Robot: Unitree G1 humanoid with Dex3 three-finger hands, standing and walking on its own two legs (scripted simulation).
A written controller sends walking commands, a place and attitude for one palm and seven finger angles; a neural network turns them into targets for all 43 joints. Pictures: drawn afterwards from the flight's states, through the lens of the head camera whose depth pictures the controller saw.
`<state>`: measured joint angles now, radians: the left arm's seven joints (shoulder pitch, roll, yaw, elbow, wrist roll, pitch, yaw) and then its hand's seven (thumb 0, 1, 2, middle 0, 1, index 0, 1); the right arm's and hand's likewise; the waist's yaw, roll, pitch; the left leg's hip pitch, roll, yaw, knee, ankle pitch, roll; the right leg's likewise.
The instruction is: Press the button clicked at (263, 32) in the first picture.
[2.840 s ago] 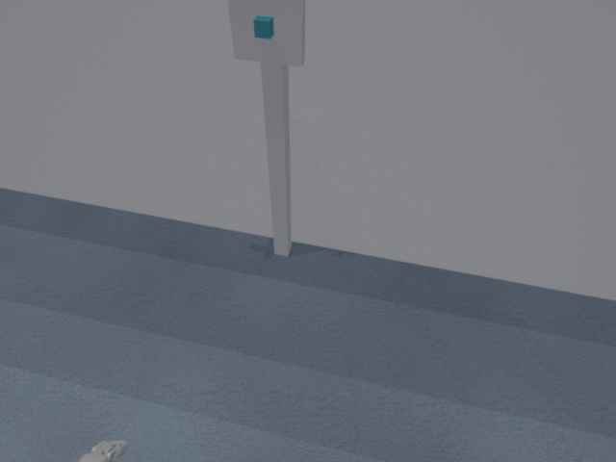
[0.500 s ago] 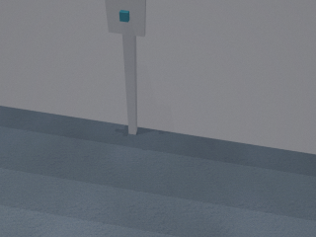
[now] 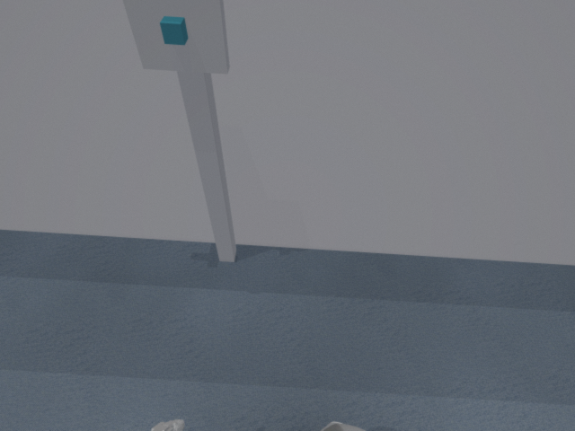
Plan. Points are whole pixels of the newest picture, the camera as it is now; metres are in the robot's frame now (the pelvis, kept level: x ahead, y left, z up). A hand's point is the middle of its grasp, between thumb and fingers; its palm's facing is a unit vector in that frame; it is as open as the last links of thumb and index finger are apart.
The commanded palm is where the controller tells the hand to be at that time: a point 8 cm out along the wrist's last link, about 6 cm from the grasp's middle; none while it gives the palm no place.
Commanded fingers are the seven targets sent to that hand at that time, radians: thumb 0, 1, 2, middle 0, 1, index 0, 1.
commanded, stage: take the last steps up to it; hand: left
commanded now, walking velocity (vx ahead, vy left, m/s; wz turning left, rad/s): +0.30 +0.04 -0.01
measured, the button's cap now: (174, 30) +0.77 +0.23 +0.17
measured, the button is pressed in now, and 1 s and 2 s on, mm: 0 0 0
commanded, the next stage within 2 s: come to a stop and stand still in 0.38 s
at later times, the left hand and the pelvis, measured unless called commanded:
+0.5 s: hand out of the picture +0.13 +0.23 -0.17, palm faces +0.09 -0.99 -0.14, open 7.3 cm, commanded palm none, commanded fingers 0.00 0.90 0.90 -0.20 -0.30 -0.20 -0.30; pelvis +0.20 +0.07 +0.01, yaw +0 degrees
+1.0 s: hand (174, 330) +0.30 +0.20 -0.14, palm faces -0.04 -0.96 -0.29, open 7.4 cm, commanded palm none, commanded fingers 0.00 0.90 0.90 -0.20 -0.30 -0.20 -0.30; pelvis +0.21 +0.01 +0.01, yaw -3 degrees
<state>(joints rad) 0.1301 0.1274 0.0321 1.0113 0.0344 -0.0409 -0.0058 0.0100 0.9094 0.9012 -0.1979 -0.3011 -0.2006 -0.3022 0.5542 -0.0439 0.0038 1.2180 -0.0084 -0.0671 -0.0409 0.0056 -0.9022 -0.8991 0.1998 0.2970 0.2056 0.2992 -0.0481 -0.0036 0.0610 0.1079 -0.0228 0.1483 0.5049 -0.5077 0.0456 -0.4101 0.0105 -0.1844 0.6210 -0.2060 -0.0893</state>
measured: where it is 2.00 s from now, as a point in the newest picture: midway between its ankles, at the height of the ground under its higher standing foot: outside the picture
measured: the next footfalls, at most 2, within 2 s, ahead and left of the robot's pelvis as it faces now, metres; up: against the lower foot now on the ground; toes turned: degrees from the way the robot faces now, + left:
left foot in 0.44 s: +0.31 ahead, +0.18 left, +0.00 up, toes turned +11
right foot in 0.96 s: +0.25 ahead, -0.10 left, +0.00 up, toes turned -7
